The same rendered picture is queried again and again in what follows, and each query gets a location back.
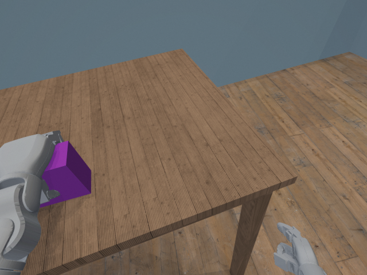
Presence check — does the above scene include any table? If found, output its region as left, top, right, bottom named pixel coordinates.
left=0, top=49, right=298, bottom=275

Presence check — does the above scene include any robot left hand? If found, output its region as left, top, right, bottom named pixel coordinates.
left=0, top=130, right=64, bottom=204

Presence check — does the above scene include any robot right hand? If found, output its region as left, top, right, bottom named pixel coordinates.
left=274, top=222, right=319, bottom=275

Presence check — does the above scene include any sponge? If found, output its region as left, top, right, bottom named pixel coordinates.
left=40, top=141, right=91, bottom=208

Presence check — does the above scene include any robot left forearm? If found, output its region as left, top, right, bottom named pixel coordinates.
left=0, top=173, right=42, bottom=275

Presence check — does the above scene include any robot right forearm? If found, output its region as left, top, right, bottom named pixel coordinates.
left=298, top=264, right=327, bottom=275

